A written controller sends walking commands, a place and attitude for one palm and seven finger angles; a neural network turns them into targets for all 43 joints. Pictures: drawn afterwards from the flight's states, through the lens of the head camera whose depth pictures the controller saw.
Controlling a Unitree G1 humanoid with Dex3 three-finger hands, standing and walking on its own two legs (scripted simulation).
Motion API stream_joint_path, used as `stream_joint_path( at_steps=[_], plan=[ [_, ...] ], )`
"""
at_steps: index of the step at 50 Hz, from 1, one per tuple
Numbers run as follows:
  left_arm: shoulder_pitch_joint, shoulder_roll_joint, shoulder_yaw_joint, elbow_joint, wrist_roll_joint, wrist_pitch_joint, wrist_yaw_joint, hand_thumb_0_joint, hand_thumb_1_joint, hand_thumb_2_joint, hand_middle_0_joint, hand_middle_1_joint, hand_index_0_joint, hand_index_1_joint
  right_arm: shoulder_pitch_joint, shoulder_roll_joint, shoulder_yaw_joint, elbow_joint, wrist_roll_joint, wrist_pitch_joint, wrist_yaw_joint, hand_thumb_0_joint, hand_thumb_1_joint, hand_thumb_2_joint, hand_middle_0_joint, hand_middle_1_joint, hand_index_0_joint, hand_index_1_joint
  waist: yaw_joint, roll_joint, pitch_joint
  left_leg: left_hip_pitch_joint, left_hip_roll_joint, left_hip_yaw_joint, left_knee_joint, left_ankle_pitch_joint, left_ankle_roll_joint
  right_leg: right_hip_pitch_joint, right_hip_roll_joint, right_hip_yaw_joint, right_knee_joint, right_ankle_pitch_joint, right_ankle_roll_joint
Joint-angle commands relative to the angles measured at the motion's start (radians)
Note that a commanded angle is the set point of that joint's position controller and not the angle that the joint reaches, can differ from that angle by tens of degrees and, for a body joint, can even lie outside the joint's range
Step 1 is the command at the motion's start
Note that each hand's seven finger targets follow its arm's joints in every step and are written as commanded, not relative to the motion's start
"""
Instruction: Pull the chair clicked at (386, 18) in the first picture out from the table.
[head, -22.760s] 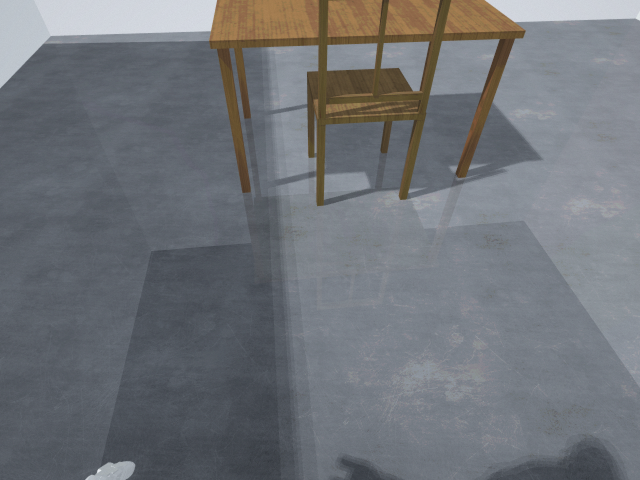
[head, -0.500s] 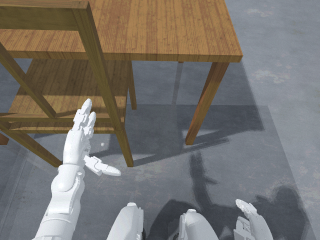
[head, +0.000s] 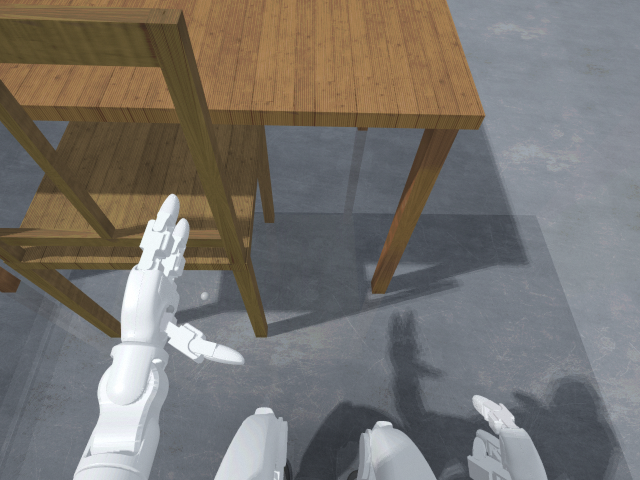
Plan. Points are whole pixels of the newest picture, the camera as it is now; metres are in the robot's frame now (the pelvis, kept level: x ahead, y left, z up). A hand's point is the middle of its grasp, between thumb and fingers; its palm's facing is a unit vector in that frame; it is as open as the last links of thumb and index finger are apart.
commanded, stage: push the fingers through the gap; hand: left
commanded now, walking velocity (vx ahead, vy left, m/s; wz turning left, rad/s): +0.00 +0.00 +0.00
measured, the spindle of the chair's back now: (55, 168) +0.48 +0.38 +0.05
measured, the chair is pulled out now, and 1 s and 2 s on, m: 0.00 0.00 0.00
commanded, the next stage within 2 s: hook a spindle and tug to test in 1.62 s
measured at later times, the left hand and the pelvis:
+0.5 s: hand (212, 260) +0.37 +0.16 +0.02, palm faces +0.01 -1.00 -0.03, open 16.9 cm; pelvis +0.00 +0.00 +0.00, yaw -1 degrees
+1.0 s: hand (220, 224) +0.42 +0.15 +0.03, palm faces +0.04 -1.00 -0.03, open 16.9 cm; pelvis +0.00 +0.00 +0.00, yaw -1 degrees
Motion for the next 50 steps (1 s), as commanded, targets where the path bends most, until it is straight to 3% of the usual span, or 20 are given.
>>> stream_joint_path(
  at_steps=[1, 5, 7, 9, 11, 12, 15, 16, 20, 23, 24, 29, 31, 33, 37, 39, 42, 43, 46, 50],
  plan=[
    [-0.248, 0.077, 0.045, -0.016, -0.006, -0.016, -0.002, 0.0, -0.5, 0.3, -0.06, -0.08, -0.06, -0.08, 0.003, -0.139, -0.047, -0.104, 0.007, -0.031, -0.01, 0.0, -0.9, -0.9, 0.2, 0.3, 0.2, 0.3, -0.048, -0.028, -0.238, 0.195, -0.025, -0.065, -0.162, 0.14, -0.008, 0.087, 0.017, 0.074, -0.188, 0.146, 0.012],
    [-0.396, 0.111, 0.052, -0.044, -0.025, 0.028, -0.051, 0.0, -0.5, 0.3, -0.06, -0.08, -0.06, -0.08, 0.014, -0.153, -0.05, -0.118, 0.016, -0.032, -0.023, 0.0, -0.9, -0.9, 0.2, 0.3, 0.2, 0.3, -0.043, 0.004, -0.343, 0.238, -0.026, -0.061, -0.168, 0.154, -0.006, 0.128, 0.011, 0.085, -0.194, 0.164, 0.011],
    [-0.442, 0.154, 0.088, -0.104, -0.037, 0.016, -0.05, 0.0, -0.5, 0.3, -0.06, -0.08, -0.06, -0.08, 0.022, -0.156, -0.051, -0.121, 0.016, -0.039, -0.03, 0.0, -0.9, -0.9, 0.2, 0.3, 0.2, 0.3, -0.031, 0.046, -0.417, 0.3, -0.021, -0.071, -0.17, 0.218, -0.01, 0.139, 0.015, 0.081, -0.18, 0.209, 0.005],
    [-0.452, 0.138, 0.08, -0.173, -0.045, -0.007, -0.037, 0.0, -0.5, 0.3, -0.06, -0.08, -0.06, -0.08, 0.023, -0.145, -0.053, -0.116, 0.011, -0.049, -0.029, 0.0, -0.9, -0.9, 0.2, 0.3, 0.2, 0.3, -0.025, 0.076, -0.479, 0.373, -0.018, -0.073, -0.167, 0.299, -0.014, 0.145, 0.012, 0.078, -0.173, 0.266, 0.007],
    [-0.425, 0.165, 0.121, -0.138, -0.048, -0.02, -0.016, 0.0, -0.5, 0.3, -0.06, -0.08, -0.06, -0.08, 0.028, -0.142, -0.051, -0.1, 0.007, -0.05, -0.025, 0.0, -0.9, -0.9, 0.2, 0.3, 0.2, 0.3, -0.019, 0.056, -0.457, 0.353, -0.015, -0.072, -0.164, 0.324, -0.017, 0.151, 0.016, 0.075, -0.168, 0.287, 0.008],
    [-0.394, 0.184, 0.146, -0.087, -0.042, -0.019, -0.005, 0.0, -0.5, 0.3, -0.06, -0.08, -0.06, -0.08, 0.036, -0.146, -0.051, -0.094, 0.005, -0.047, -0.024, 0.0, -0.9, -0.9, 0.2, 0.3, 0.2, 0.3, -0.02, 0.011, -0.432, 0.316, -0.014, -0.074, -0.162, 0.324, -0.014, 0.162, 0.02, 0.074, -0.165, 0.293, 0.008],
    [-0.378, 0.134, 0.117, 0.058, -0.019, 0.004, 0.003, 0.0, -0.5, 0.3, -0.06, -0.08, -0.06, -0.08, 0.038, -0.14, -0.048, -0.083, 0.005, -0.031, -0.012, 0.0, -0.9, -0.9, 0.2, 0.3, 0.2, 0.3, -0.039, -0.038, -0.333, 0.213, -0.019, -0.054, -0.157, 0.247, -0.011, 0.154, 0.016, 0.08, -0.175, 0.26, 0.017],
    [-0.413, 0.146, 0.118, 0.076, -0.011, 0.008, 0.0, 0.0, -0.5, 0.3, -0.06, -0.08, -0.06, -0.08, 0.041, -0.145, -0.048, -0.081, 0.008, -0.026, -0.012, 0.0, -0.9, -0.9, 0.2, 0.3, 0.2, 0.3, -0.045, -0.027, -0.305, 0.201, -0.019, -0.056, -0.162, 0.22, -0.012, 0.136, 0.015, 0.081, -0.18, 0.232, 0.015],
    [-0.461, 0.127, 0.089, 0.042, -0.009, 0.013, -0.019, 0.0, -0.5, 0.3, -0.06, -0.08, -0.06, -0.08, 0.054, -0.15, -0.054, -0.098, 0.01, -0.015, -0.007, 0.0, -0.9, -0.9, 0.2, 0.3, 0.2, 0.3, -0.04, 0.038, -0.373, 0.278, -0.019, -0.053, -0.177, 0.27, -0.015, 0.144, 0.014, 0.08, -0.181, 0.272, 0.009],
    [-0.492, 0.172, 0.131, -0.045, -0.028, -0.02, -0.017, 0.0, -0.5, 0.3, -0.06, -0.08, -0.06, -0.08, 0.061, -0.151, -0.06, -0.094, 0.008, -0.019, -0.011, 0.0, -0.9, -0.9, 0.2, 0.3, 0.2, 0.3, -0.026, 0.053, -0.465, 0.346, -0.014, -0.059, -0.17, 0.349, -0.018, 0.173, 0.017, 0.083, -0.172, 0.333, 0.007],
    [-0.496, 0.157, 0.115, -0.053, -0.029, -0.029, -0.014, 0.0, -0.5, 0.3, -0.06, -0.08, -0.06, -0.08, 0.064, -0.148, -0.06, -0.087, 0.007, -0.02, -0.011, 0.0, -0.9, -0.9, 0.2, 0.3, 0.2, 0.3, -0.035, 0.053, -0.474, 0.368, -0.011, -0.063, -0.169, 0.375, -0.019, 0.167, 0.017, 0.078, -0.168, 0.349, 0.008],
    [-0.53, 0.167, 0.137, 0.075, -0.011, -0.047, 0.008, 0.0, -0.5, 0.3, -0.06, -0.08, -0.06, -0.08, 0.07, -0.148, -0.056, -0.051, 0.002, -0.015, -0.01, 0.0, -0.9, -0.9, 0.2, 0.3, 0.2, 0.3, -0.058, 0.0, -0.363, 0.274, -0.012, -0.061, -0.162, 0.304, -0.016, 0.131, 0.018, 0.078, -0.171, 0.3, 0.014],
    [-0.543, 0.154, 0.125, 0.118, -0.001, -0.042, 0.004, 0.0, -0.5, 0.3, -0.06, -0.08, -0.06, -0.08, 0.072, -0.148, -0.056, -0.05, 0.002, -0.011, -0.008, 0.0, -0.9, -0.9, 0.2, 0.3, 0.2, 0.3, -0.059, 0.016, -0.347, 0.265, -0.015, -0.059, -0.169, 0.276, -0.017, 0.121, 0.017, 0.079, -0.175, 0.275, 0.011],
    [-0.551, 0.178, 0.153, 0.162, 0.002, -0.034, -0.001, 0.0, -0.5, 0.3, -0.06, -0.08, -0.06, -0.08, 0.077, -0.154, -0.056, -0.054, 0.003, -0.005, -0.008, 0.0, -0.9, -0.9, 0.2, 0.3, 0.2, 0.3, -0.051, 0.008, -0.356, 0.253, -0.017, -0.055, -0.172, 0.261, -0.018, 0.127, 0.017, 0.08, -0.177, 0.262, 0.011],
    [-0.642, 0.16, 0.12, 0.108, -0.005, -0.043, -0.012, 0.0, -0.5, 0.3, -0.06, -0.08, -0.06, -0.08, 0.084, -0.158, -0.06, -0.061, 0.001, -0.006, -0.006, 0.0, -0.9, -0.9, 0.2, 0.3, 0.2, 0.3, -0.056, 0.09, -0.443, 0.363, -0.01, -0.075, -0.174, 0.332, -0.026, 0.086, 0.019, 0.069, -0.162, 0.282, 0.003],
    [-0.717, 0.148, 0.107, 0.126, -0.006, -0.047, -0.006, 0.0, -0.5, 0.3, -0.06, -0.08, -0.06, -0.08, 0.089, -0.156, -0.059, -0.044, 0.001, -0.005, -0.007, 0.0, -0.9, -0.9, 0.2, 0.3, 0.2, 0.3, -0.079, 0.068, -0.43, 0.365, -0.008, -0.078, -0.17, 0.315, -0.025, 0.07, 0.02, 0.069, -0.172, 0.269, 0.009],
    [-0.721, 0.206, 0.167, 0.185, 0.0, -0.057, 0.011, 0.0, -0.5, 0.3, -0.06, -0.08, -0.06, -0.08, 0.101, -0.163, -0.058, -0.036, -0.001, -0.005, -0.011, 0.0, -0.9, -0.9, 0.2, 0.3, 0.2, 0.3, -0.074, 0.01, -0.422, 0.312, -0.01, -0.079, -0.165, 0.298, -0.019, 0.094, 0.023, 0.074, -0.169, 0.265, 0.01],
    [-0.734, 0.184, 0.153, 0.207, 0.006, -0.057, 0.013, 0.0, -0.5, 0.3, -0.06, -0.08, -0.06, -0.08, 0.099, -0.157, -0.056, -0.033, -0.003, -0.003, -0.009, 0.0, -0.9, -0.9, 0.2, 0.3, 0.2, 0.3, -0.078, 0.024, -0.425, 0.305, -0.013, -0.072, -0.164, 0.291, -0.019, 0.095, 0.021, 0.076, -0.169, 0.265, 0.013],
    [-0.738, 0.208, 0.183, 0.257, 0.016, -0.058, 0.023, 0.0, -0.5, 0.3, -0.06, -0.08, -0.06, -0.08, 0.104, -0.156, -0.056, -0.03, -0.003, 0.005, -0.005, 0.0, -0.9, -0.9, 0.2, 0.3, 0.2, 0.3, -0.067, 0.036, -0.412, 0.288, -0.014, -0.064, -0.167, 0.277, -0.023, 0.096, 0.021, 0.079, -0.171, 0.257, 0.011],
    [-0.805, 0.199, 0.167, 0.304, 0.031, -0.056, 0.021, 0.0, -0.5, 0.3, -0.06, -0.08, -0.06, -0.08, 0.117, -0.158, -0.054, -0.029, -0.004, 0.014, 0.001, 0.0, -0.9, -0.9, 0.2, 0.3, 0.2, 0.3, -0.083, 0.049, -0.409, 0.285, -0.013, -0.065, -0.168, 0.261, -0.022, 0.078, 0.023, 0.08, -0.174, 0.241, 0.011]
  ],
)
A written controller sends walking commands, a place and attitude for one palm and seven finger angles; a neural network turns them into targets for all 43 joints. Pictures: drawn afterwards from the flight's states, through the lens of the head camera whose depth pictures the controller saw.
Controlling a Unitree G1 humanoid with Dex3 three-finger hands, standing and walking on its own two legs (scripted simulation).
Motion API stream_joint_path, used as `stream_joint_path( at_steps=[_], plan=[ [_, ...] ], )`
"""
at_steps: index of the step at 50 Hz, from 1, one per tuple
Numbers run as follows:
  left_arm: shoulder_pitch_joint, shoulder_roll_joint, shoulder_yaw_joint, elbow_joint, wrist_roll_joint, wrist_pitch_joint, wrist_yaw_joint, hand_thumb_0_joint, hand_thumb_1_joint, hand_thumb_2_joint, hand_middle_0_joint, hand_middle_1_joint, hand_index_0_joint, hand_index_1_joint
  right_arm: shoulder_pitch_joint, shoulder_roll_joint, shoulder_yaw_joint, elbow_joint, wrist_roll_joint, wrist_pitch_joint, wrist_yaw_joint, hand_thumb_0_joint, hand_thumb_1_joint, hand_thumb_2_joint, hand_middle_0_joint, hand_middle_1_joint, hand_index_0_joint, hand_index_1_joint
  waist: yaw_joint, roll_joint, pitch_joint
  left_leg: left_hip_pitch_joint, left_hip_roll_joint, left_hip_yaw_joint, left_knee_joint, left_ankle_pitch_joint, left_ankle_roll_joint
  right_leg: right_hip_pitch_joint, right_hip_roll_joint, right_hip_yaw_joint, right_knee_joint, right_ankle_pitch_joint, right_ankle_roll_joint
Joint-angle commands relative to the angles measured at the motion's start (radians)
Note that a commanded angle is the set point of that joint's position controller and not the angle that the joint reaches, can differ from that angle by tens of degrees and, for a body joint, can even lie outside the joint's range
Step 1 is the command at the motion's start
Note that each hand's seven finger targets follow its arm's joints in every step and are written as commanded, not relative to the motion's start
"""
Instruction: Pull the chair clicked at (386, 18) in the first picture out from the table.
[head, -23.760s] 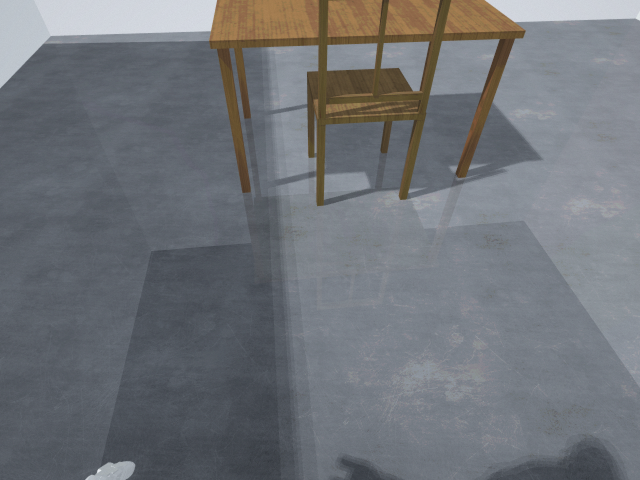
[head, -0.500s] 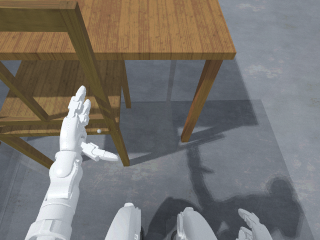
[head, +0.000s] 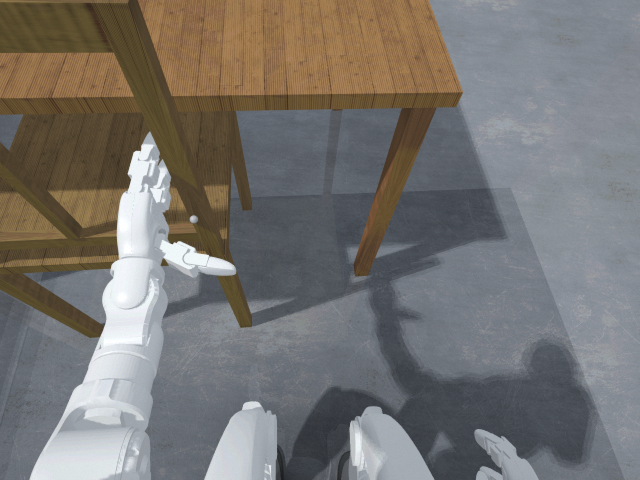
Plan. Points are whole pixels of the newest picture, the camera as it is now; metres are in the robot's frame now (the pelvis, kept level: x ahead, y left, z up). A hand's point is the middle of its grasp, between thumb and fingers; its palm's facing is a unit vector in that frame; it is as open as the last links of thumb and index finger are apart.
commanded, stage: push the fingers through the gap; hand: left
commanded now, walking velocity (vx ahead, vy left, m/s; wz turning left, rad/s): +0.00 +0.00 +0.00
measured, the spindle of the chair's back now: (8, 167) +0.48 +0.38 +0.06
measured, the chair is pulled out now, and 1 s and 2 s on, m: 0.00 0.00 0.02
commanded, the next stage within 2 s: hook a spindle and tug to test in 0.62 s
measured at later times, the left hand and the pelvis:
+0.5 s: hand (201, 201) +0.46 +0.16 +0.02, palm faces +0.08 -1.00 -0.04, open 16.9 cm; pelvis +0.01 +0.00 +0.00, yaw -1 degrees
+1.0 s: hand (200, 203) +0.45 +0.16 +0.02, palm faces +0.06 -1.00 -0.04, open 16.0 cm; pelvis +0.01 +0.00 +0.00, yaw +0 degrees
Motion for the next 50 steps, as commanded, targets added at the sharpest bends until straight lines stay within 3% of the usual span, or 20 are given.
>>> stream_joint_path(
  at_steps=[1, 2, 4, 7, 8, 11, 14, 16, 19, 21, 22, 26, 27, 32, 36, 38, 40, 45, 46, 50],
  plan=[
    [-0.375, 0.143, 0.029, -0.152, 0.003, -0.066, 0.007, 0.0, -0.5, 0.3, -0.06, -0.08, -0.06, -0.08, 0.081, -0.158, -0.061, -0.088, 0.001, -0.017, -0.011, 0.0, -0.9, -0.9, 0.2, 0.3, 0.2, 0.3, -0.032, 0.05, -0.411, 0.357, -0.017, -0.083, -0.164, 0.241, -0.027, 0.129, 0.018, 0.062, -0.171, 0.211, 0.006],
    [-0.412, 0.14, 0.026, -0.143, 0.0, -0.069, 0.006, 0.0, -0.5, 0.3, -0.06, -0.08, -0.06, -0.08, 0.088, -0.158, -0.06, -0.084, -0.001, -0.018, -0.011, 0.0, -0.9, -0.9, 0.2, 0.3, 0.2, 0.3, -0.043, 0.047, -0.412, 0.354, -0.018, -0.085, -0.157, 0.242, -0.023, 0.125, 0.02, 0.063, -0.172, 0.211, 0.006],
    [-0.421, 0.186, 0.071, -0.113, 0.001, -0.075, 0.009, 0.0, -0.5, 0.3, -0.06, -0.08, -0.06, -0.08, 0.097, -0.162, -0.061, -0.077, -0.001, -0.014, -0.013, 0.0, -0.9, -0.9, 0.2, 0.3, 0.2, 0.3, -0.037, 0.03, -0.425, 0.337, -0.018, -0.08, -0.152, 0.249, -0.024, 0.147, 0.02, 0.069, -0.171, 0.224, 0.008],
    [-0.475, 0.176, 0.063, -0.115, 0.0, -0.092, 0.011, 0.0, -0.5, 0.3, -0.06, -0.08, -0.06, -0.08, 0.107, -0.162, -0.062, -0.075, -0.006, -0.015, -0.01, 0.0, -0.9, -0.9, 0.2, 0.3, 0.2, 0.3, -0.046, 0.059, -0.471, 0.362, -0.018, -0.083, -0.143, 0.279, -0.022, 0.14, 0.022, 0.07, -0.162, 0.244, 0.008],
    [-0.488, 0.21, 0.09, -0.103, 0.005, -0.097, 0.013, 0.0, -0.5, 0.3, -0.06, -0.08, -0.06, -0.08, 0.114, -0.165, -0.062, -0.064, -0.007, -0.012, -0.011, 0.0, -0.9, -0.9, 0.2, 0.3, 0.2, 0.3, -0.042, 0.054, -0.479, 0.364, -0.015, -0.084, -0.141, 0.287, -0.025, 0.141, 0.021, 0.069, -0.158, 0.25, 0.008],
    [-0.5, 0.233, 0.106, -0.064, 0.016, -0.101, 0.014, 0.0, -0.5, 0.3, -0.06, -0.08, -0.06, -0.08, 0.126, -0.163, -0.061, -0.061, -0.01, -0.002, -0.009, 0.0, -0.9, -0.9, 0.2, 0.3, 0.2, 0.3, -0.043, 0.041, -0.472, 0.337, -0.016, -0.075, -0.136, 0.293, -0.021, 0.169, 0.021, 0.075, -0.16, 0.27, 0.011],
    [-0.43, 0.211, 0.099, -0.053, 0.016, -0.091, 0.004, 0.0, -0.5, 0.3, -0.06, -0.08, -0.06, -0.08, 0.132, -0.162, -0.064, -0.073, -0.009, 0.01, 0.0, 0.0, -0.9, -0.9, 0.2, 0.3, 0.2, 0.3, -0.024, 0.072, -0.505, 0.368, -0.016, -0.07, -0.143, 0.339, -0.026, 0.18, 0.023, 0.073, -0.156, 0.308, 0.007],
    [-0.417, 0.184, 0.081, -0.041, 0.009, -0.078, -0.003, 0.0, -0.5, 0.3, -0.06, -0.08, -0.06, -0.08, 0.135, -0.16, -0.062, -0.078, -0.006, 0.019, 0.005, 0.0, -0.9, -0.9, 0.2, 0.3, 0.2, 0.3, -0.034, 0.049, -0.48, 0.343, -0.016, -0.062, -0.145, 0.333, -0.021, 0.199, 0.023, 0.075, -0.168, 0.321, 0.01],
    [-0.418, 0.215, 0.108, -0.02, 0.005, -0.07, -0.005, 0.0, -0.5, 0.3, -0.06, -0.08, -0.06, -0.08, 0.143, -0.164, -0.065, -0.076, -0.002, 0.029, 0.004, 0.0, -0.9, -0.9, 0.2, 0.3, 0.2, 0.3, -0.043, -0.011, -0.451, 0.298, -0.015, -0.058, -0.145, 0.306, -0.015, 0.22, 0.023, 0.081, -0.175, 0.319, 0.016],
    [-0.446, 0.234, 0.123, -0.039, 0.007, -0.081, -0.002, 0.0, -0.5, 0.3, -0.06, -0.08, -0.06, -0.08, 0.146, -0.162, -0.064, -0.077, -0.003, 0.03, 0.001, 0.0, -0.9, -0.9, 0.2, 0.3, 0.2, 0.3, -0.042, -0.007, -0.446, 0.283, -0.018, -0.055, -0.144, 0.288, -0.012, 0.23, 0.022, 0.088, -0.179, 0.309, 0.017],
    [-0.473, 0.245, 0.129, -0.063, 0.005, -0.093, 0.0, 0.0, -0.5, 0.3, -0.06, -0.08, -0.06, -0.08, 0.143, -0.161, -0.064, -0.077, -0.005, 0.027, -0.002, 0.0, -0.9, -0.9, 0.2, 0.3, 0.2, 0.3, -0.042, 0.029, -0.451, 0.299, -0.017, -0.056, -0.141, 0.301, -0.013, 0.216, 0.023, 0.09, -0.173, 0.317, 0.014],
    [-0.461, 0.242, 0.124, -0.13, 0.007, -0.133, 0.003, 0.0, -0.5, 0.3, -0.06, -0.08, -0.06, -0.08, 0.143, -0.156, -0.068, -0.072, -0.01, 0.024, 0.001, 0.0, -0.9, -0.9, 0.2, 0.3, 0.2, 0.3, -0.028, 0.075, -0.523, 0.389, -0.013, -0.061, -0.138, 0.379, -0.022, 0.223, 0.025, 0.083, -0.161, 0.367, 0.011],
    [-0.469, 0.231, 0.105, -0.149, 0.008, -0.138, 0.0, 0.0, -0.5, 0.3, -0.06, -0.08, -0.06, -0.08, 0.143, -0.158, -0.068, -0.071, -0.013, 0.023, 0.003, 0.0, -0.9, -0.9, 0.2, 0.3, 0.2, 0.3, -0.037, 0.096, -0.537, 0.409, -0.012, -0.066, -0.135, 0.401, -0.022, 0.208, 0.026, 0.081, -0.153, 0.378, 0.009],
    [-0.406, 0.183, 0.075, -0.022, 0.011, -0.087, -0.024, 0.0, -0.5, 0.3, -0.06, -0.08, -0.06, -0.08, 0.148, -0.16, -0.067, -0.06, -0.005, 0.032, 0.005, 0.0, -0.9, -0.9, 0.2, 0.3, 0.2, 0.3, -0.054, 0.042, -0.426, 0.341, -0.013, -0.061, -0.142, 0.341, -0.016, 0.188, 0.024, 0.076, -0.173, 0.343, 0.012],
    [-0.404, 0.214, 0.11, -0.042, -0.009, -0.077, -0.03, 0.0, -0.5, 0.3, -0.06, -0.08, -0.06, -0.08, 0.137, -0.162, -0.066, -0.076, -0.002, 0.037, 0.001, 0.0, -0.9, -0.9, 0.2, 0.3, 0.2, 0.3, -0.036, 0.031, -0.442, 0.326, -0.017, -0.054, -0.145, 0.336, -0.016, 0.222, 0.021, 0.082, -0.178, 0.349, 0.013],
    [-0.418, 0.195, 0.096, -0.102, -0.013, -0.097, -0.027, 0.0, -0.5, 0.3, -0.095, -0.19, -0.095, -0.19, 0.132, -0.157, -0.067, -0.083, -0.002, 0.032, 0.003, 0.0, -0.9, -0.9, 0.2, 0.3, 0.2, 0.3, -0.031, 0.064, -0.493, 0.381, -0.016, -0.062, -0.144, 0.374, -0.021, 0.213, 0.024, 0.075, -0.165, 0.365, 0.01],
    [-0.428, 0.194, 0.089, -0.137, -0.013, -0.118, -0.02, 0.0, -0.5, 0.3, -0.13, -0.299, -0.13, -0.299, 0.125, -0.155, -0.069, -0.08, -0.003, 0.028, 0.004, 0.0, -0.9, -0.9, 0.2, 0.3, 0.2, 0.3, -0.032, 0.064, -0.502, 0.4, -0.013, -0.064, -0.14, 0.385, -0.022, 0.21, 0.026, 0.077, -0.166, 0.368, 0.01],
    [-0.463, 0.159, 0.051, -0.058, 0.013, -0.115, -0.007, 0.0, -0.5, 0.3, -0.218, -0.573, -0.218, -0.573, 0.128, -0.158, -0.067, -0.061, -0.007, 0.028, 0.006, 0.0, -0.9, -0.9, 0.2, 0.3, 0.2, 0.3, -0.061, 0.05, -0.416, 0.362, -0.013, -0.074, -0.141, 0.306, -0.021, 0.137, 0.027, 0.067, -0.168, 0.286, 0.012],
    [-0.459, 0.186, 0.072, -0.043, 0.019, -0.112, -0.003, 0.0, -0.5, 0.3, -0.236, -0.628, -0.236, -0.628, 0.128, -0.162, -0.067, -0.063, -0.007, 0.031, 0.005, 0.0, -0.9, -0.9, 0.2, 0.3, 0.2, 0.3, -0.052, 0.051, -0.409, 0.354, -0.013, -0.077, -0.147, 0.287, -0.024, 0.134, 0.026, 0.066, -0.169, 0.264, 0.009],
    [-0.495, 0.177, 0.069, -0.052, 0.015, -0.107, 0.004, 0.0, -0.5, 0.3, -0.306, -0.847, -0.306, -0.847, 0.124, -0.163, -0.066, -0.071, -0.008, 0.032, 0.001, 0.0, -0.9, -0.9, 0.2, 0.3, 0.2, 0.3, -0.054, 0.063, -0.461, 0.38, -0.015, -0.079, -0.144, 0.306, -0.023, 0.135, 0.025, 0.066, -0.165, 0.273, 0.009]
  ],
)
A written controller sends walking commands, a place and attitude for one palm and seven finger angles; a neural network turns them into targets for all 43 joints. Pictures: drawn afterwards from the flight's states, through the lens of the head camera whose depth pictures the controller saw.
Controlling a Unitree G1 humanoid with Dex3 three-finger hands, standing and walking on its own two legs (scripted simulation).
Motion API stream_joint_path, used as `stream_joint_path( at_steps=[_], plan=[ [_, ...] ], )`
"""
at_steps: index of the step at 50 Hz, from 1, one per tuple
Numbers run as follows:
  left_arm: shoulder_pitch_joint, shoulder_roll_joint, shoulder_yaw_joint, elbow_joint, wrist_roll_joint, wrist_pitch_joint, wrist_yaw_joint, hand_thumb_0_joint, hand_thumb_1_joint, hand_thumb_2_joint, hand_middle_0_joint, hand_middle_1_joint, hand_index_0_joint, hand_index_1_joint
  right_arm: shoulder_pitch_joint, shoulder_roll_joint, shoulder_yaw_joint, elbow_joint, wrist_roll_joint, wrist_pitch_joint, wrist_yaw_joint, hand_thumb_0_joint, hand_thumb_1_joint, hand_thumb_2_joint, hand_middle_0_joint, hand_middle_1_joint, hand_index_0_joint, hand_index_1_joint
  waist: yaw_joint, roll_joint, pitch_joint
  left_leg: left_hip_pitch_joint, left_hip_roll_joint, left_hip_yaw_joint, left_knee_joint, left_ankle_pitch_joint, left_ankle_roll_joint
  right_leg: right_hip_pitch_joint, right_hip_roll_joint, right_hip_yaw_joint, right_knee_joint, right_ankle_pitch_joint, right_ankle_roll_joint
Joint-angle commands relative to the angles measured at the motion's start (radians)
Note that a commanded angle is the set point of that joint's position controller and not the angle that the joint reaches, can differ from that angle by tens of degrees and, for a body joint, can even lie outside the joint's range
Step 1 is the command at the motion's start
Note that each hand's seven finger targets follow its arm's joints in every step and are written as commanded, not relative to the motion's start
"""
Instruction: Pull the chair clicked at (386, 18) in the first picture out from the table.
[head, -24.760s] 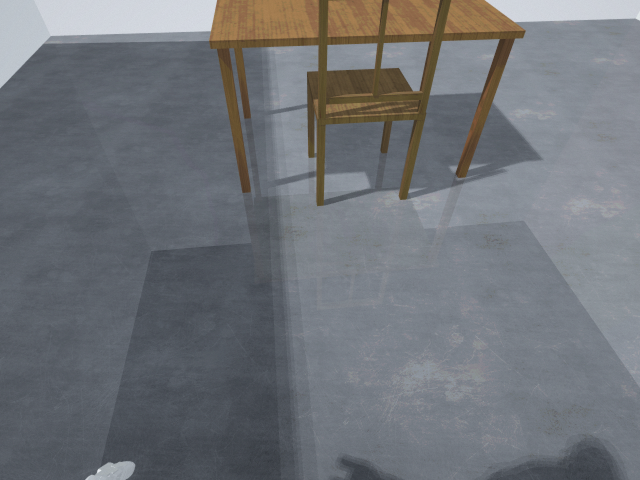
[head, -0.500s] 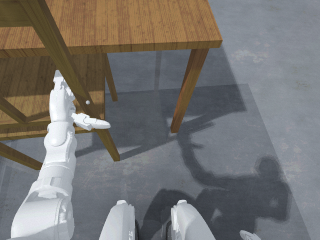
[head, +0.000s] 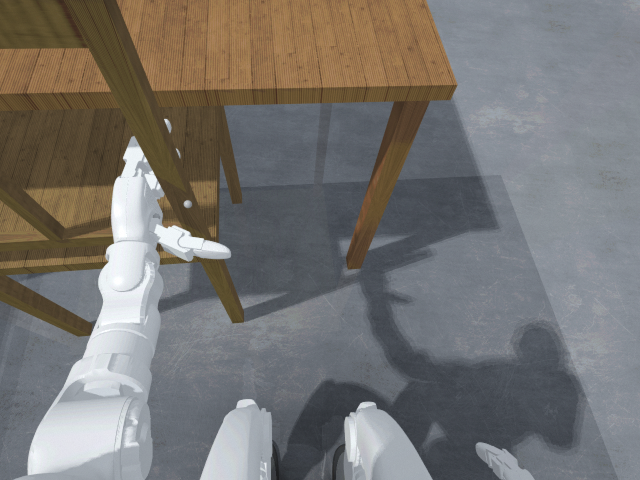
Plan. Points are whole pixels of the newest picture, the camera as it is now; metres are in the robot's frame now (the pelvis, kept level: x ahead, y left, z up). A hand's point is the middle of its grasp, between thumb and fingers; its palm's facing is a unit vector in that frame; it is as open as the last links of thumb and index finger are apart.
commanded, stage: hook a spindle and tug to test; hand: left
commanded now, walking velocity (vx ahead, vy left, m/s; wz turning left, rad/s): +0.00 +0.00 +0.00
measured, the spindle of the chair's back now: out of the picture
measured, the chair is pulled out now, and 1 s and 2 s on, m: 0.00 0.02 0.08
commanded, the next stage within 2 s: step backward, pulling the chair out in 1.22 s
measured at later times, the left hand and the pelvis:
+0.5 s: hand (186, 195) +0.46 +0.16 +0.02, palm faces +0.09 -1.00 -0.02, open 7.3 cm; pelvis +0.00 +0.00 +0.00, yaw -1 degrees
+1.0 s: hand (183, 215) +0.43 +0.16 +0.02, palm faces +0.08 -1.00 -0.02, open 6.0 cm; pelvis +0.02 +0.01 +0.01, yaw -1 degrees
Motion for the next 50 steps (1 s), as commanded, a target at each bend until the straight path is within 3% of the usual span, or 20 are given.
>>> stream_joint_path(
  at_steps=[1, 5, 7, 11, 15, 17, 19, 21, 23, 26, 30, 33, 34, 35, 38, 40, 41, 43, 44, 50],
  plan=[
    [-0.38, 0.165, 0.036, -0.204, -0.013, -0.062, 0.013, 0.0, -0.5, 0.3, -0.324, -0.902, -0.324, -0.902, 0.114, -0.159, -0.06, -0.076, 0.0, -0.017, -0.017, 0.0, -0.9, -0.9, 0.2, 0.3, 0.2, 0.3, -0.023, 0.074, -0.471, 0.397, -0.021, -0.073, -0.145, 0.317, -0.022, 0.164, 0.016, 0.068, -0.161, 0.28, 0.009],
    [-0.371, 0.182, 0.052, -0.203, -0.012, -0.066, 0.019, 0.0, -0.276, 0.396, -0.394, -1.121, -0.394, -1.121, 0.118, -0.16, -0.061, -0.076, -0.002, -0.015, -0.016, 0.0, -0.9, -0.9, 0.2, 0.3, 0.2, 0.3, -0.024, 0.041, -0.501, 0.387, -0.019, -0.073, -0.138, 0.327, -0.019, 0.189, 0.019, 0.071, -0.157, 0.299, 0.012],
    [-0.386, 0.161, 0.027, -0.186, -0.005, -0.062, 0.018, 0.0, -0.164, 0.444, -0.43, -1.231, -0.43, -1.231, 0.122, -0.158, -0.058, -0.077, -0.003, -0.015, -0.014, 0.0, -0.9, -0.9, 0.2, 0.3, 0.2, 0.3, -0.035, 0.059, -0.483, 0.384, -0.019, -0.076, -0.14, 0.321, -0.018, 0.168, 0.02, 0.068, -0.155, 0.29, 0.011],
    [-0.387, 0.17, 0.033, -0.2, -0.006, -0.063, 0.015, 0.0, 0.06, 0.54, -0.5, -1.45, -0.5, -1.45, 0.124, -0.16, -0.059, -0.075, -0.001, -0.01, -0.013, 0.0, -0.9, -0.9, 0.2, 0.3, 0.2, 0.3, -0.03, 0.069, -0.486, 0.391, -0.018, -0.074, -0.146, 0.317, -0.021, 0.175, 0.02, 0.068, -0.161, 0.286, 0.01],
    [-0.385, 0.136, 0.011, -0.195, -0.015, -0.058, 0.01, 0.0, 0.284, 0.636, -0.5, -1.45, -0.5, -1.45, 0.13, -0.159, -0.061, -0.068, -0.001, -0.01, -0.009, 0.0, -0.9, -0.9, 0.2, 0.3, 0.2, 0.3, -0.038, 0.065, -0.472, 0.404, -0.016, -0.075, -0.148, 0.327, -0.021, 0.165, 0.022, 0.063, -0.167, 0.288, 0.01],
    [-0.362, 0.157, 0.024, -0.208, -0.013, -0.062, 0.01, 0.0, 0.396, 0.684, -0.5, -1.45, -0.5, -1.45, 0.135, -0.163, -0.063, -0.074, -0.001, -0.011, -0.01, 0.0, -0.9, -0.9, 0.2, 0.3, 0.2, 0.3, -0.027, 0.064, -0.492, 0.416, -0.014, -0.082, -0.152, 0.346, -0.022, 0.17, 0.023, 0.063, -0.161, 0.299, 0.006],
    [-0.363, 0.124, -0.001, -0.215, -0.012, -0.062, 0.012, 0.0, 0.508, 0.732, -0.5, -1.45, -0.5, -1.45, 0.133, -0.158, -0.064, -0.069, 0.001, -0.009, -0.006, 0.0, -0.9, -0.9, 0.2, 0.3, 0.2, 0.3, -0.034, 0.07, -0.484, 0.435, -0.013, -0.079, -0.154, 0.355, -0.024, 0.16, 0.022, 0.058, -0.167, 0.302, 0.008],
    [-0.368, 0.142, 0.012, -0.205, -0.01, -0.063, 0.015, 0.0, 0.62, 0.78, -0.5, -1.45, -0.5, -1.45, 0.136, -0.16, -0.064, -0.063, -0.002, -0.008, -0.005, 0.0, -0.9, -0.9, 0.2, 0.3, 0.2, 0.3, -0.033, 0.07, -0.463, 0.42, -0.014, -0.079, -0.155, 0.342, -0.023, 0.16, 0.023, 0.058, -0.169, 0.295, 0.007],
    [-0.349, 0.172, 0.038, -0.209, -0.003, -0.069, 0.02, 0.0, 0.732, 0.828, -0.5, -1.45, -0.5, -1.45, 0.138, -0.163, -0.064, -0.069, -0.004, -0.006, -0.005, 0.0, -0.9, -0.9, 0.2, 0.3, 0.2, 0.3, -0.024, 0.061, -0.484, 0.415, -0.015, -0.076, -0.149, 0.361, -0.021, 0.175, 0.024, 0.064, -0.16, 0.316, 0.008],
    [-0.315, 0.149, 0.02, -0.219, -0.004, -0.072, 0.014, 0.0, 0.9, 0.9, -0.5, -1.45, -0.5, -1.45, 0.133, -0.156, -0.064, -0.073, -0.002, -0.005, -0.002, 0.0, -0.9, -0.9, 0.2, 0.3, 0.2, 0.3, -0.019, 0.082, -0.48, 0.43, -0.014, -0.072, -0.153, 0.379, -0.026, 0.178, 0.024, 0.061, -0.16, 0.333, 0.006],
    [-0.302, 0.109, -0.01, -0.23, -0.011, -0.062, 0.014, 0.0, 0.9, 0.9, -0.5, -1.45, -0.5, -1.45, 0.134, -0.155, -0.067, -0.078, -0.001, 0.0, 0.003, 0.0, -0.9, -0.9, 0.2, 0.3, 0.2, 0.3, -0.025, 0.081, -0.472, 0.462, -0.009, -0.08, -0.157, 0.415, -0.029, 0.16, 0.025, 0.051, -0.16, 0.344, 0.005],
    [-0.247, 0.122, -0.006, -0.299, -0.005, -0.063, 0.02, 0.0, 0.9, 0.9, -0.5, -1.45, -0.5, -1.45, 0.134, -0.158, -0.071, -0.089, -0.001, 0.003, 0.006, 0.0, -0.9, -0.9, 0.2, 0.3, 0.2, 0.3, -0.001, 0.112, -0.531, 0.518, -0.004, -0.084, -0.161, 0.486, -0.036, 0.171, 0.024, 0.049, -0.148, 0.38, 0.002],
    [-0.216, 0.081, -0.038, -0.294, -0.006, -0.055, 0.019, 0.0, 0.9, 0.9, -0.5, -1.45, -0.5, -1.45, 0.131, -0.151, -0.071, -0.093, 0.0, 0.005, 0.01, 0.0, -0.9, -0.9, 0.2, 0.3, 0.2, 0.3, -0.005, 0.095, -0.515, 0.522, -0.005, -0.082, -0.163, 0.494, -0.035, 0.175, 0.025, 0.045, -0.155, 0.387, 0.003],
    [-0.201, 0.082, -0.033, -0.294, -0.011, -0.051, 0.019, 0.0, 0.9, 0.9, -0.5, -1.45, -0.5, -1.45, 0.128, -0.151, -0.072, -0.091, 0.001, 0.006, 0.011, 0.0, -0.9, -0.9, 0.2, 0.3, 0.2, 0.3, -0.008, 0.065, -0.499, 0.499, -0.005, -0.076, -0.163, 0.476, -0.031, 0.193, 0.025, 0.047, -0.163, 0.391, 0.006],
    [-0.125, 0.099, -0.025, -0.348, -0.017, -0.05, 0.02, 0.0, 0.9, 0.9, -0.5, -1.45, -0.5, -1.45, 0.122, -0.152, -0.072, -0.106, 0.004, 0.006, 0.012, 0.0, -0.9, -0.9, 0.2, 0.3, 0.2, 0.3, 0.009, 0.058, -0.518, 0.491, -0.009, -0.068, -0.165, 0.503, -0.027, 0.243, 0.025, 0.055, -0.161, 0.44, 0.006],
    [-0.086, 0.102, -0.019, -0.364, -0.023, -0.049, 0.017, 0.0, 0.9, 0.9, -0.5, -1.45, -0.5, -1.45, 0.116, -0.149, -0.072, -0.109, 0.006, 0.005, 0.011, 0.0, -0.9, -0.9, 0.2, 0.3, 0.2, 0.3, 0.016, 0.033, -0.49, 0.468, -0.009, -0.064, -0.169, 0.496, -0.027, 0.267, 0.024, 0.056, -0.164, 0.453, 0.006],
    [-0.077, 0.088, -0.039, -0.407, -0.024, -0.054, 0.015, 0.0, 0.9, 0.9, -0.5, -1.45, -0.5, -1.45, 0.11, -0.145, -0.072, -0.114, 0.007, 0.003, 0.013, 0.0, -0.9, -0.9, 0.2, 0.3, 0.2, 0.3, 0.019, 0.067, -0.5, 0.481, -0.01, -0.06, -0.171, 0.506, -0.028, 0.271, 0.023, 0.059, -0.164, 0.461, 0.006],
    [-0.04, 0.095, -0.031, -0.416, -0.028, -0.05, 0.014, 0.0, 0.9, 0.9, -0.5, -1.45, -0.5, -1.45, 0.111, -0.148, -0.072, -0.116, 0.008, 0.002, 0.014, 0.0, -0.9, -0.9, 0.2, 0.3, 0.2, 0.3, 0.026, 0.067, -0.486, 0.497, -0.005, -0.067, -0.174, 0.533, -0.032, 0.253, 0.023, 0.053, -0.159, 0.46, 0.003],
    [-0.026, 0.065, -0.06, -0.433, -0.03, -0.049, 0.014, 0.0, 0.9, 0.9, -0.5, -1.45, -0.5, -1.45, 0.106, -0.143, -0.071, -0.117, 0.008, 0.002, 0.015, 0.0, -0.9, -0.9, 0.2, 0.3, 0.2, 0.3, 0.023, 0.084, -0.479, 0.516, -0.004, -0.068, -0.175, 0.551, -0.033, 0.244, 0.023, 0.05, -0.161, 0.463, 0.003],
    [0.011, 0.015, -0.108, -0.486, -0.04, -0.049, 0.017, 0.0, 0.9, 0.9, -0.5, -1.45, -0.5, -1.45, 0.097, -0.142, -0.077, -0.115, 0.009, -0.01, 0.013, 0.0, -0.9, -0.9, 0.2, 0.3, 0.2, 0.3, 0.014, 0.059, -0.455, 0.523, -0.003, -0.076, -0.173, 0.549, -0.035, 0.231, 0.019, 0.044, -0.163, 0.456, 0.005]
  ],
)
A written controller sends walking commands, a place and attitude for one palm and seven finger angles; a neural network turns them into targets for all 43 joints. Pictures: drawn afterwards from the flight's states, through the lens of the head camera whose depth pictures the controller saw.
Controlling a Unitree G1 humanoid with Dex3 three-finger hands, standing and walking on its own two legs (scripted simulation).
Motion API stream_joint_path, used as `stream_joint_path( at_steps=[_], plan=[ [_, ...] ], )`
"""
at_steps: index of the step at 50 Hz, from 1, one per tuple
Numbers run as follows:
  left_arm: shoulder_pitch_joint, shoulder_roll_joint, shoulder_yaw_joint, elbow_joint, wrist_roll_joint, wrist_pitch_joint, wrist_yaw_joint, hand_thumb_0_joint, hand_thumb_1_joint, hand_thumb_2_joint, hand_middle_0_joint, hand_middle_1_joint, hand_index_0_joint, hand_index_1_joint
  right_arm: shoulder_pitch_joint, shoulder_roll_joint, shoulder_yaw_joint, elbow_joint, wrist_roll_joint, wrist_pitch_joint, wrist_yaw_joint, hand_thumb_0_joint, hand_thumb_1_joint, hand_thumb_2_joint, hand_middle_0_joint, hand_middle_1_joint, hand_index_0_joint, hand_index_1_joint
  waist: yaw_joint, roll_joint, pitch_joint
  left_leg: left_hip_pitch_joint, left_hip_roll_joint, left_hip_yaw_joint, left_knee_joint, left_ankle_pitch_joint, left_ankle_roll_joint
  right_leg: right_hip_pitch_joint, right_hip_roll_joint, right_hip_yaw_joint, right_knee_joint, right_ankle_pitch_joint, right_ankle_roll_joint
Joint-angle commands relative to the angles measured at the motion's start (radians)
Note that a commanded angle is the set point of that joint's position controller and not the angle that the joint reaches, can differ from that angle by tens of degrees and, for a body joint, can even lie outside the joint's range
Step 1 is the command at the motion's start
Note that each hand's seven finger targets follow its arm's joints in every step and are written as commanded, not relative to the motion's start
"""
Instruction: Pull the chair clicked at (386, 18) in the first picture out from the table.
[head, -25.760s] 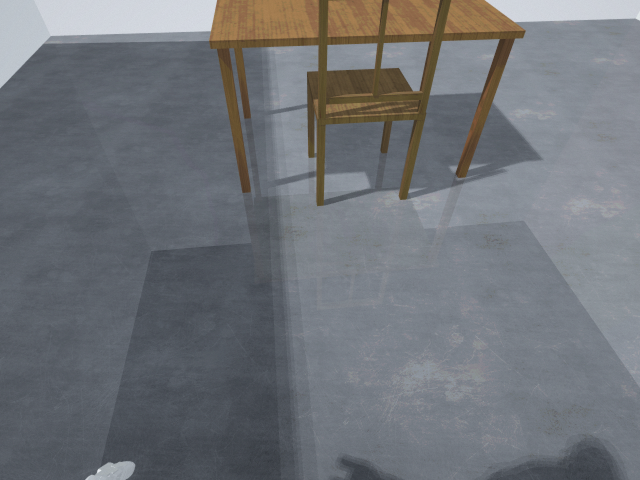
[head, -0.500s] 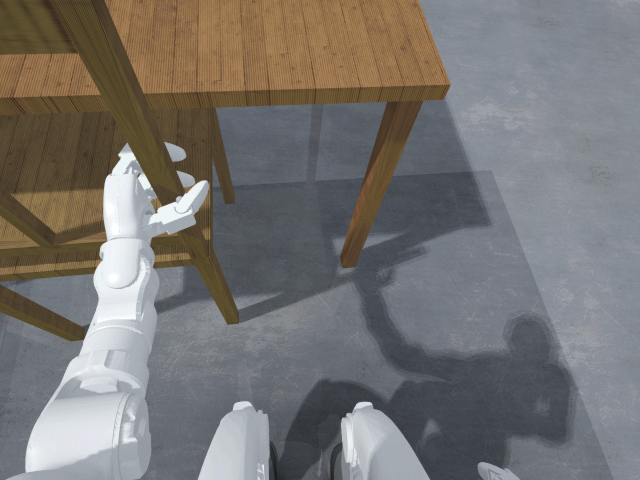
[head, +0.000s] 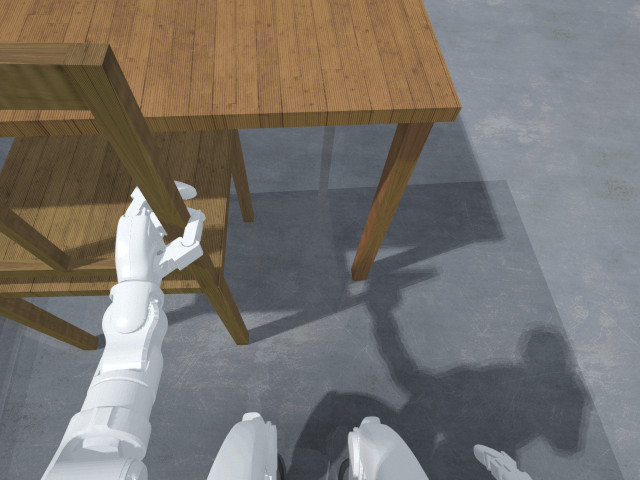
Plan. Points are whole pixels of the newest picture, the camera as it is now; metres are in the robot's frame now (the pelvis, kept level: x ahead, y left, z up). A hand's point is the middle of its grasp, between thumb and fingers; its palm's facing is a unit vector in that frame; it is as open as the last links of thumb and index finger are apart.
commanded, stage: hook a spindle and tug to test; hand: left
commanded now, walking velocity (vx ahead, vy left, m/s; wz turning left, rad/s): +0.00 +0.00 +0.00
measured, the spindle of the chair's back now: out of the picture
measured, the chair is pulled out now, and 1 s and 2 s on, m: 0.02 0.08 0.15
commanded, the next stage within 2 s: step backward, pulling the chair out in 0.22 s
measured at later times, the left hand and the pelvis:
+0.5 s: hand (189, 253) +0.38 +0.16 +0.02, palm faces +0.16 -0.98 -0.06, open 5.9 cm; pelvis +0.01 +0.00 +0.05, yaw +2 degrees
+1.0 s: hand (187, 297) +0.32 +0.15 +0.03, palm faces +0.07 -0.99 -0.16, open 5.8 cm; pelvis -0.03 -0.01 +0.09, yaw +0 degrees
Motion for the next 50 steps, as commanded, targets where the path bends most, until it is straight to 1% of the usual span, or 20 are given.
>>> stream_joint_path(
  at_steps=[1, 3, 6, 7, 15, 16, 17, 18, 19, 20, 22, 23, 25, 27, 30, 33, 36, 38, 42, 50],
  plan=[
    [-0.208, 0.055, -0.05, -0.268, 0.008, -0.097, -0.024, 0.0, 0.9, 0.9, -0.5, -1.45, -0.5, -1.45, 0.075, -0.151, -0.063, -0.081, 0.002, -0.031, -0.016, 0.0, -0.9, -0.9, 0.2, 0.3, 0.2, 0.3, -0.01, 0.057, -0.452, 0.443, -0.004, -0.094, -0.112, 0.578, -0.041, 0.149, 0.011, 0.022, -0.098, 0.47, -0.006],
    [-0.206, 0.043, -0.067, -0.287, 0.009, -0.097, -0.024, 0.0, 0.9, 0.9, -0.5, -1.45, -0.5, -1.45, 0.072, -0.15, -0.065, -0.079, 0.001, -0.037, -0.016, 0.0, -0.9, -0.9, 0.2, 0.3, 0.2, 0.3, -0.01, 0.074, -0.457, 0.466, -0.003, -0.101, -0.109, 0.598, -0.044, 0.129, 0.009, 0.019, -0.093, 0.465, -0.007],
    [-0.187, 0.039, -0.069, -0.285, 0.009, -0.091, -0.024, 0.0, 0.9, 0.9, -0.5, -1.45, -0.5, -1.45, 0.064, -0.151, -0.066, -0.081, 0.001, -0.041, -0.02, 0.0, -0.9, -0.9, 0.2, 0.3, 0.2, 0.3, -0.011, 0.032, -0.455, 0.438, -0.008, -0.099, -0.107, 0.566, -0.039, 0.149, 0.007, 0.02, -0.094, 0.465, -0.004],
    [-0.183, 0.053, -0.063, -0.293, 0.01, -0.091, -0.025, 0.0, 0.9, 0.9, -0.5, -1.45, -0.5, -1.45, 0.064, -0.152, -0.065, -0.082, 0.002, -0.044, -0.021, 0.0, -0.9, -0.9, 0.2, 0.3, 0.2, 0.3, -0.005, 0.054, -0.451, 0.441, -0.008, -0.103, -0.107, 0.575, -0.04, 0.14, 0.007, 0.021, -0.09, 0.462, -0.009],
    [-0.226, 0.053, -0.065, -0.288, 0.011, -0.083, -0.03, 0.0, 0.9, 0.9, -0.5, -1.45, -0.5, -1.45, 0.044, -0.149, -0.062, -0.077, 0.002, -0.053, -0.031, 0.0, -0.9, -0.9, 0.2, 0.3, 0.2, 0.3, -0.01, 0.035, -0.451, 0.409, -0.015, -0.096, -0.098, 0.511, -0.036, 0.142, 0.004, 0.026, -0.09, 0.439, -0.006],
    [-0.256, -0.004, -0.119, -0.297, 0.009, -0.083, -0.033, 0.0, 0.9, 0.9, -0.5, -1.45, -0.5, -1.45, 0.037, -0.142, -0.059, -0.08, 0.001, -0.058, -0.029, 0.0, -0.9, -0.9, 0.2, 0.3, 0.2, 0.3, -0.025, 0.04, -0.447, 0.409, -0.018, -0.096, -0.096, 0.49, -0.034, 0.133, 0.003, 0.025, -0.094, 0.426, -0.004],
    [-0.354, 0.38, 0.095, -0.383, 0.109, 0.047, 0.072, 0.0, 0.9, 0.9, -0.5, -1.45, -0.5, -1.45, 0.115, -0.142, -0.051, -0.175, 0.062, 0.017, -0.067, 0.0, -0.9, -0.9, 0.2, 0.3, 0.2, 0.3, 0.043, 0.043, -0.649, 0.67, -0.011, -0.061, -0.292, 0.46, -0.007, 0.56, -0.054, 0.128, -0.275, 0.493, -0.014],
    [-0.406, 0.298, 0.011, -0.492, 0.108, 0.1, 0.099, 0.0, 0.9, 0.9, -0.5, -1.45, -0.5, -1.45, 0.098, -0.121, -0.049, -0.2, 0.077, 0.038, -0.097, 0.0, -0.9, -0.9, 0.2, 0.3, 0.2, 0.3, 0.018, 0.113, -0.664, 0.711, -0.021, -0.044, -0.334, 0.498, -0.004, 0.637, -0.064, 0.136, -0.335, 0.638, -0.003],
    [-0.335, 0.257, -0.004, -0.461, 0.103, 0.141, 0.114, 0.0, 0.9, 0.9, -0.5, -1.45, -0.5, -1.45, 0.104, -0.117, -0.048, -0.2, 0.081, 0.044, -0.114, 0.0, -0.9, -0.9, 0.2, 0.3, 0.2, 0.3, 0.009, 0.072, -0.616, 0.688, -0.022, -0.045, -0.343, 0.517, -0.002, 0.667, -0.076, 0.134, -0.349, 0.719, 0.005],
    [-0.253, 0.226, -0.029, -0.39, 0.111, 0.181, 0.121, 0.0, 0.9, 0.9, -0.5, -1.45, -0.5, -1.45, 0.068, -0.115, -0.038, -0.194, 0.081, 0.056, -0.125, 0.0, -0.9, -0.9, 0.2, 0.3, 0.2, 0.3, 0.014, 0.108, -0.558, 0.672, -0.013, -0.051, -0.367, 0.541, -0.005, 0.647, -0.09, 0.133, -0.348, 0.753, 0.001],
    [-0.126, 0.134, -0.101, -0.187, 0.117, 0.259, 0.129, 0.0, 0.9, 0.9, -0.5, -1.45, -0.5, -1.45, 0.041, -0.116, -0.022, -0.168, 0.086, 0.083, -0.147, 0.0, -0.9, -0.9, 0.2, 0.3, 0.2, 0.3, 0.011, 0.047, -0.37, 0.642, 0.017, -0.088, -0.435, 0.543, 0.003, 0.587, -0.09, 0.101, -0.375, 0.678, 0.01],
    [-0.131, 0.128, -0.107, -0.121, 0.116, 0.274, 0.134, 0.0, 0.9, 0.9, -0.5, -1.45, -0.5, -1.45, 0.053, -0.123, -0.017, -0.145, 0.084, 0.091, -0.153, 0.0, -0.9, -0.9, 0.2, 0.3, 0.2, 0.3, 0.009, 0.015, -0.305, 0.629, 0.037, -0.106, -0.46, 0.563, 0.008, 0.587, -0.095, 0.101, -0.397, 0.688, 0.022],
    [-0.226, 0.147, -0.106, -0.06, 0.117, 0.263, 0.142, 0.0, 0.9, 0.9, -0.5, -1.45, -0.5, -1.45, 0.061, -0.133, -0.014, -0.115, 0.077, 0.094, -0.16, 0.0, -0.9, -0.9, 0.2, 0.3, 0.2, 0.3, 0.006, 0.022, -0.26, 0.628, 0.054, -0.102, -0.49, 0.604, 0.007, 0.631, -0.119, 0.119, -0.445, 0.771, 0.04],
    [-0.288, 0.169, -0.103, -0.013, 0.128, 0.246, 0.148, 0.0, 0.9, 0.9, -0.5, -1.45, -0.5, -1.45, 0.073, -0.142, -0.018, -0.093, 0.073, 0.089, -0.171, 0.0, -0.9, -0.9, 0.2, 0.3, 0.2, 0.3, 0.009, 0.094, -0.253, 0.709, 0.076, -0.118, -0.529, 0.731, 0.002, 0.639, -0.121, 0.117, -0.466, 0.8, 0.039],
    [-0.301, 0.132, -0.133, 0.058, 0.127, 0.222, 0.135, 0.0, 0.9, 0.9, -0.5, -1.45, -0.5, -1.45, 0.08, -0.135, -0.022, -0.069, 0.066, 0.085, -0.173, 0.0, -0.9, -0.9, 0.2, 0.3, 0.2, 0.3, 0.015, 0.188, -0.266, 0.867, 0.123, -0.17, -0.568, 0.95, 0.01, 0.601, -0.095, 0.105, -0.48, 0.649, 0.032],
    [-0.296, 0.115, -0.142, 0.085, 0.125, 0.204, 0.122, 0.0, 0.9, 0.9, -0.5, -1.45, -0.5, -1.45, 0.058, -0.132, -0.029, -0.065, 0.059, 0.082, -0.168, 0.0, -0.9, -0.9, 0.2, 0.3, 0.2, 0.3, 0.02, 0.219, -0.251, 0.947, 0.159, -0.208, -0.623, 1.005, 0.021, 0.582, -0.067, 0.093, -0.496, 0.44, 0.025],
    [-0.274, 0.114, -0.14, 0.069, 0.122, 0.186, 0.115, 0.0, 0.9, 0.9, -0.5, -1.45, -0.5, -1.45, 0.025, -0.132, -0.031, -0.072, 0.051, 0.073, -0.164, 0.0, -0.9, -0.9, 0.2, 0.3, 0.2, 0.3, 0.033, 0.249, -0.228, 0.945, 0.179, -0.218, -0.667, 0.958, 0.029, 0.613, -0.064, 0.09, -0.502, 0.372, 0.015],
    [-0.232, 0.125, -0.122, 0.061, 0.125, 0.179, 0.112, 0.0, 0.9, 0.9, -0.5, -1.45, -0.5, -1.45, 0.022, -0.134, -0.033, -0.075, 0.049, 0.066, -0.163, 0.0, -0.9, -0.9, 0.2, 0.3, 0.2, 0.3, 0.039, 0.224, -0.231, 0.964, 0.183, -0.223, -0.673, 1.003, 0.027, 0.636, -0.063, 0.095, -0.518, 0.404, 0.011],
    [-0.186, 0.132, -0.114, 0.015, 0.123, 0.173, 0.104, 0.0, 0.9, 0.9, -0.5, -1.45, -0.5, -1.45, 0.014, -0.139, -0.039, -0.083, 0.052, 0.052, -0.167, 0.0, -0.9, -0.9, 0.2, 0.3, 0.2, 0.3, 0.038, 0.129, -0.268, 0.943, 0.18, -0.192, -0.669, 0.965, 0.019, 0.733, -0.072, 0.104, -0.569, 0.558, 0.007],
    [-0.277, 0.155, -0.12, 0.077, 0.13, 0.171, 0.12, 0.0, 0.9, 0.9, -0.5, -1.45, -0.5, -1.45, 0.014, -0.136, -0.039, -0.033, 0.062, 0.014, -0.183, 0.0, -0.9, -0.9, 0.2, 0.3, 0.2, 0.3, 0.028, 0.122, -0.225, 0.886, 0.157, -0.15, -0.7, 0.72, 0.014, 0.75, -0.099, 0.125, -0.61, 0.582, 0.01]
  ],
)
